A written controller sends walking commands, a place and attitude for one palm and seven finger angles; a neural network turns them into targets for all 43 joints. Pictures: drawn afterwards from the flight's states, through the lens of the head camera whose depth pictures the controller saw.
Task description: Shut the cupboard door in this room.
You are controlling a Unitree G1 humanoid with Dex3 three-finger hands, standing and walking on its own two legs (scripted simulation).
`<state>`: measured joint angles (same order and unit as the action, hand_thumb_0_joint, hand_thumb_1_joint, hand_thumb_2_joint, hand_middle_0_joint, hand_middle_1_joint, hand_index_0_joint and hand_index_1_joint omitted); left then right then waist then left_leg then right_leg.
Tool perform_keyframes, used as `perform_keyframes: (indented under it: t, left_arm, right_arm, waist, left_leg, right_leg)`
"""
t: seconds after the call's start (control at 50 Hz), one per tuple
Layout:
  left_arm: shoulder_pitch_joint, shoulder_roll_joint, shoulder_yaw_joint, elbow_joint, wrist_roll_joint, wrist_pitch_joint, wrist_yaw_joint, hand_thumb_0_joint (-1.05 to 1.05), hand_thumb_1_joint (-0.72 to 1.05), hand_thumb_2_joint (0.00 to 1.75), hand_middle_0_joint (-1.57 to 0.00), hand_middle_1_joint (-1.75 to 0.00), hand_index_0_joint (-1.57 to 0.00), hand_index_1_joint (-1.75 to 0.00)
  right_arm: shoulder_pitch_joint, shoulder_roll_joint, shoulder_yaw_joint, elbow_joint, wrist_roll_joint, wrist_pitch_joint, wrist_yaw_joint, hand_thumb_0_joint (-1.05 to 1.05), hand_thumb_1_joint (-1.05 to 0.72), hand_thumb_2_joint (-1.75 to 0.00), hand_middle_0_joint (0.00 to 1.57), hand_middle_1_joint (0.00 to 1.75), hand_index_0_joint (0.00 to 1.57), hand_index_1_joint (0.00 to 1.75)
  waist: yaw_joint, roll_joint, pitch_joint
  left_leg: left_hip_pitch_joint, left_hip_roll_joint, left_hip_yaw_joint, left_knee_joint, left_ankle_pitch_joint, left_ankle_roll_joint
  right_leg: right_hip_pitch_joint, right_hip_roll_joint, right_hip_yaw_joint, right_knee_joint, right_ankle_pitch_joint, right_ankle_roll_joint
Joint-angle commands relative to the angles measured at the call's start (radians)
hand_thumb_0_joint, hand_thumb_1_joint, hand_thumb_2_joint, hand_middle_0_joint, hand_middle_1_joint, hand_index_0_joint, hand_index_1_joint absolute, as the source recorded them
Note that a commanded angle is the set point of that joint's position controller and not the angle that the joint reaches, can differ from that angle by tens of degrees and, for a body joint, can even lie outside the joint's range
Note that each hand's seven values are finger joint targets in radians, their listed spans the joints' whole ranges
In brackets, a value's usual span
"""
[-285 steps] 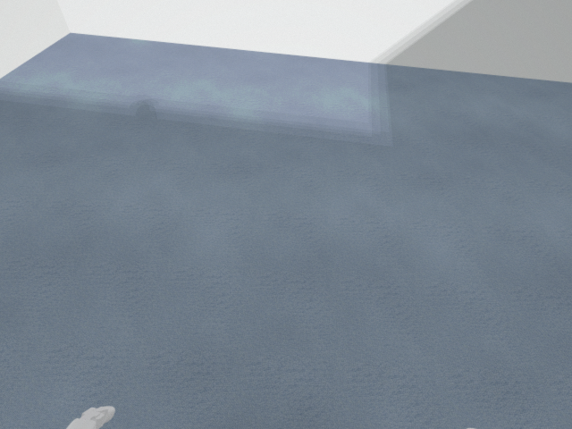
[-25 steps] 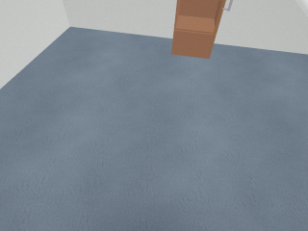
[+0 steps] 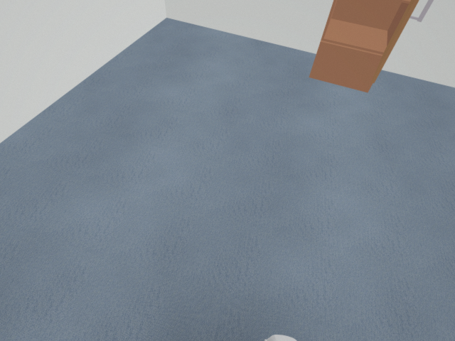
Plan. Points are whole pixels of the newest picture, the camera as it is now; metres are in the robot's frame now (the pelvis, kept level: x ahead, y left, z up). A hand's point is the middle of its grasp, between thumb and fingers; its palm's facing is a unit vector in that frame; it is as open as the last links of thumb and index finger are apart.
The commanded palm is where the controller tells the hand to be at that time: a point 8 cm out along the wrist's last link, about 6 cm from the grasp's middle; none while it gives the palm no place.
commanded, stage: turn or walk to find it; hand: left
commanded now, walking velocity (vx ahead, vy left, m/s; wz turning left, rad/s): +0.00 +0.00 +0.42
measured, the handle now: (423, 5) +1.59 -0.88 -0.02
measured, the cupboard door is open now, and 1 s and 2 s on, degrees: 82 82 82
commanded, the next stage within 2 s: none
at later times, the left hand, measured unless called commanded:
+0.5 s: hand out of the picture +0.03 +0.13 -0.14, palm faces +0.24 -0.93 -0.27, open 7.3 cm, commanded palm none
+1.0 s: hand out of the picture -0.09 +0.20 -0.17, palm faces +0.47 -0.85 -0.23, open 7.4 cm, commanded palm none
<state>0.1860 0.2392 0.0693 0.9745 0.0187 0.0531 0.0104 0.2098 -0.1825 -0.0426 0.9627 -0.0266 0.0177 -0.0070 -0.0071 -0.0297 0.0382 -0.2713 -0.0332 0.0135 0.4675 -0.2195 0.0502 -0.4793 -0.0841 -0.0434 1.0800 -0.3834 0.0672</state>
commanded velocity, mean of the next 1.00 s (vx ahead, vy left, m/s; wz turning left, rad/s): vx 0.00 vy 0.00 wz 0.42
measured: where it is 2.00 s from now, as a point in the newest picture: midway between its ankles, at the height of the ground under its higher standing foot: outside the picture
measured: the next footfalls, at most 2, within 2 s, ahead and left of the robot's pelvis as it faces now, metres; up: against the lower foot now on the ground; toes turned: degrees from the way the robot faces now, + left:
right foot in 0.26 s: +0.04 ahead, -0.14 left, +0.00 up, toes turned +4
left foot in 0.78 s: -0.02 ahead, +0.08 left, +0.00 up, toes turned +26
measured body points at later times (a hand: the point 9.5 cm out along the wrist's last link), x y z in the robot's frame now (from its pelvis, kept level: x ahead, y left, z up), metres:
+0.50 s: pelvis +0.00 -0.07 +0.00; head +0.03 -0.10 +0.45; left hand +0.02 +0.18 -0.12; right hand +0.09 -0.32 -0.16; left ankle -0.06 +0.10 -0.64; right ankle +0.00 -0.14 -0.74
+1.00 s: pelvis -0.03 -0.02 +0.00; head -0.02 +0.02 +0.45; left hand -0.11 +0.24 -0.16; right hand +0.17 -0.19 -0.13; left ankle -0.06 +0.06 -0.74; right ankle +0.01 -0.18 -0.66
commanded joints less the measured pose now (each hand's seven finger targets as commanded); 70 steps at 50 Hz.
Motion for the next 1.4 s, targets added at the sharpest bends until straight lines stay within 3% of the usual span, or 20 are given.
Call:
perform_keyframes:
  t: [0.0,0.12,0.2,0.24,0.26,0.32,0.36,0.62,0.72,0.74,0.76,0.78,0.84,0.92,1.14,1.26,1.28,1.32,1.34,1.38]
  left_arm:
    - [-0.013,0.053,0.009,-0.087,-0.002,-0.022,0.007,0.00,0.90,0.90,-0.20,-0.30,-0.20,-0.30]
    - [-0.035,0.035,0.000,-0.124,-0.010,-0.030,0.013,0.00,0.90,0.90,-0.20,-0.30,-0.20,-0.30]
    - [0.082,0.066,0.007,-0.098,-0.014,-0.050,0.017,0.00,0.90,0.90,-0.20,-0.30,-0.20,-0.30]
    - [0.116,0.214,0.035,-0.100,0.009,-0.064,0.029,0.00,0.90,0.90,-0.20,-0.30,-0.20,-0.30]
    - [0.109,0.210,0.029,-0.113,0.001,-0.060,0.029,0.00,0.90,0.90,-0.20,-0.30,-0.20,-0.30]
    - [-0.030,0.117,0.009,-0.138,-0.004,-0.065,0.027,0.00,0.90,0.90,-0.20,-0.30,-0.20,-0.30]
    - [-0.009,0.093,0.001,-0.132,-0.005,-0.074,0.023,0.00,0.90,0.90,-0.20,-0.30,-0.20,-0.30]
    - [0.157,0.145,0.016,-0.056,0.013,-0.063,0.024,0.00,0.90,0.90,-0.20,-0.30,-0.20,-0.30]
    - [0.106,0.169,0.027,-0.046,0.005,-0.052,0.020,0.00,0.90,0.90,-0.20,-0.30,-0.20,-0.30]
    - [0.106,0.152,0.023,-0.051,-0.004,-0.045,0.017,0.00,0.90,0.90,-0.20,-0.30,-0.20,-0.30]
    - [0.118,0.095,0.016,-0.077,-0.011,-0.039,0.012,0.00,0.90,0.90,-0.20,-0.30,-0.20,-0.30]
    - [0.067,0.069,-0.005,-0.107,-0.003,-0.031,0.016,0.00,0.90,0.90,-0.20,-0.30,-0.20,-0.30]
    - [0.016,0.100,0.014,-0.084,0.002,-0.011,0.011,0.00,0.90,0.90,-0.20,-0.30,-0.20,-0.30]
    - [0.064,0.089,0.015,-0.057,0.003,-0.019,0.000,0.00,0.90,0.90,-0.20,-0.30,-0.20,-0.30]
    - [-0.063,0.061,0.006,-0.128,-0.005,-0.020,0.010,0.00,0.90,0.90,-0.20,-0.30,-0.20,-0.30]
    - [0.034,0.058,0.005,-0.117,-0.016,-0.038,0.016,0.00,0.90,0.90,-0.20,-0.30,-0.20,-0.30]
    - [0.077,0.086,0.011,-0.108,-0.013,-0.047,0.019,0.00,0.90,0.90,-0.20,-0.30,-0.20,-0.30]
    - [0.089,0.225,0.034,-0.119,0.007,-0.056,0.029,0.00,0.90,0.90,-0.20,-0.30,-0.20,-0.30]
    - [0.052,0.204,0.025,-0.138,-0.001,-0.048,0.030,0.00,0.90,0.90,-0.20,-0.30,-0.20,-0.30]
    - [-0.071,0.137,0.018,-0.163,-0.006,-0.051,0.032,0.00,0.90,0.90,-0.20,-0.30,-0.20,-0.30]
  right_arm:
    - [0.071,-0.191,-0.046,-0.044,0.005,-0.019,-0.018,0.00,-0.90,-0.90,0.20,0.30,0.20,0.30]
    - [0.063,-0.202,-0.058,-0.050,-0.003,-0.004,-0.011,0.00,-0.90,-0.90,0.20,0.30,0.20,0.30]
    - [0.021,-0.193,-0.061,-0.064,0.009,0.000,-0.003,0.00,-0.90,-0.90,0.20,0.30,0.20,0.30]
    - [0.021,-0.090,-0.046,-0.102,0.016,-0.001,0.007,0.00,-0.90,-0.90,0.20,0.30,0.20,0.30]
    - [0.001,-0.145,-0.061,-0.103,0.007,0.009,0.004,0.00,-0.90,-0.90,0.20,0.30,0.20,0.30]
    - [0.036,-0.134,-0.066,-0.040,0.002,0.035,0.018,0.00,-0.90,-0.90,0.20,0.30,0.20,0.30]
    - [0.062,-0.117,-0.060,-0.024,0.003,0.036,0.022,0.00,-0.90,-0.90,0.20,0.30,0.20,0.30]
    - [-0.114,-0.105,-0.026,-0.061,0.014,0.032,0.019,0.00,-0.90,-0.90,0.20,0.30,0.20,0.30]
    - [-0.038,-0.123,-0.023,-0.051,0.016,0.012,0.015,0.00,-0.90,-0.90,0.20,0.30,0.20,0.30]
    - [0.001,-0.164,-0.031,-0.043,0.012,0.002,0.017,0.00,-0.90,-0.90,0.20,0.30,0.20,0.30]
    - [0.045,-0.262,-0.054,-0.044,0.004,-0.007,0.012,0.00,-0.90,-0.90,0.20,0.30,0.20,0.30]
    - [0.089,-0.308,-0.063,-0.032,0.012,0.002,0.007,0.00,-0.90,-0.90,0.20,0.30,0.20,0.30]
    - [-0.023,-0.234,-0.042,-0.055,0.006,0.003,-0.013,0.00,-0.90,-0.90,0.20,0.30,0.20,0.30]
    - [-0.040,-0.212,-0.036,-0.071,0.012,-0.012,-0.012,0.00,-0.90,-0.90,0.20,0.30,0.20,0.30]
    - [0.054,-0.208,-0.056,-0.059,0.001,-0.004,-0.006,0.00,-0.90,-0.90,0.20,0.30,0.20,0.30]
    - [0.025,-0.208,-0.064,-0.069,0.003,0.004,-0.002,0.00,-0.90,-0.90,0.20,0.30,0.20,0.30]
    - [0.017,-0.186,-0.064,-0.073,0.011,0.004,0.001,0.00,-0.90,-0.90,0.20,0.30,0.20,0.30]
    - [0.025,-0.105,-0.053,-0.105,0.013,0.006,0.004,0.00,-0.90,-0.90,0.20,0.30,0.20,0.30]
    - [0.020,-0.148,-0.068,-0.098,0.003,0.018,0.006,0.00,-0.90,-0.90,0.20,0.30,0.20,0.30]
    - [0.070,-0.144,-0.073,-0.048,-0.002,0.043,0.015,0.00,-0.90,-0.90,0.20,0.30,0.20,0.30]
  waist:
    - [-0.024,0.123,-0.087]
    - [-0.033,0.191,-0.094]
    - [0.030,0.129,-0.131]
    - [0.050,-0.292,-0.115]
    - [0.054,-0.202,-0.104]
    - [-0.019,-0.093,0.012]
    - [-0.021,-0.086,-0.004]
    - [0.057,-0.142,-0.029]
    - [0.007,-0.133,-0.077]
    - [-0.018,-0.024,-0.108]
    - [-0.036,0.259,-0.132]
    - [-0.052,0.328,-0.119]
    - [-0.024,0.259,-0.019]
    - [0.007,0.151,-0.060]
    - [-0.038,0.178,-0.053]
    - [0.015,0.168,-0.111]
    - [0.039,0.109,-0.127]
    - [0.053,-0.275,-0.087]
    - [0.040,-0.159,-0.066]
    - [-0.024,-0.143,0.028]
  left_leg:
    - [0.187,0.267,-0.293,-0.151,0.351,0.116]
    - [0.148,0.255,-0.339,-0.101,0.421,0.127]
    - [-0.013,0.166,-0.306,0.003,0.311,0.043]
    - [-0.338,-0.050,-0.069,0.329,-0.297,-0.082]
    - [-0.301,-0.013,-0.100,0.508,-0.365,-0.080]
    - [-0.302,0.032,-0.098,0.719,-0.194,-0.094]
    - [-0.310,0.036,-0.072,0.734,-0.132,-0.111]
    - [-0.199,0.071,0.030,0.380,-0.220,-0.119]
    - [0.038,0.064,0.074,0.041,-0.032,-0.085]
    - [0.173,0.101,0.020,-0.071,0.115,-0.066]
    - [0.310,0.330,-0.292,-0.110,0.422,0.034]
    - [0.274,0.434,-0.364,-0.122,0.640,0.121]
    - [0.123,0.328,-0.282,-0.166,0.320,0.110]
    - [0.163,0.254,-0.201,-0.164,0.367,0.079]
    - [0.127,0.258,-0.348,-0.157,0.277,0.129]
    - [-0.003,0.190,-0.371,-0.065,0.284,0.081]
    - [-0.087,0.147,-0.337,-0.008,0.192,0.036]
    - [-0.366,-0.054,-0.083,0.383,-0.335,-0.084]
    - [-0.314,-0.010,-0.119,0.552,-0.331,-0.077]
    - [-0.293,0.023,-0.124,0.697,-0.212,-0.083]
  right_leg:
    - [-0.069,-0.004,0.038,-0.057,-0.021,0.010]
    - [0.061,0.038,0.023,-0.306,-0.076,-0.001]
    - [0.351,0.040,0.011,-0.685,0.189,-0.012]
    - [0.523,-0.348,0.390,-0.790,0.349,-0.161]
    - [0.392,-0.403,0.376,-0.789,0.402,-0.233]
    - [0.281,-0.242,0.183,-0.788,0.348,-0.193]
    - [0.335,-0.198,0.081,-0.758,0.468,-0.170]
    - [0.437,-0.266,0.009,-0.680,0.696,-0.215]
    - [0.354,-0.258,-0.067,-0.553,0.585,-0.150]
    - [0.262,-0.218,-0.108,-0.434,0.468,-0.099]
    - [0.025,-0.083,-0.160,-0.229,0.031,-0.021]
    - [-0.034,-0.032,-0.083,-0.081,-0.288,-0.002]
    - [-0.065,-0.050,0.020,0.044,-0.125,-0.007]
    - [-0.058,-0.031,0.022,0.060,0.013,0.014]
    - [0.006,0.012,0.033,-0.173,-0.061,0.017]
    - [0.293,0.063,0.010,-0.570,0.098,-0.011]
    - [0.417,0.026,0.036,-0.708,0.188,-0.016]
    - [0.478,-0.390,0.422,-0.836,0.203,-0.180]
    - [0.323,-0.399,0.363,-0.840,0.174,-0.224]
    - [0.184,-0.287,0.263,-0.885,0.019,-0.173]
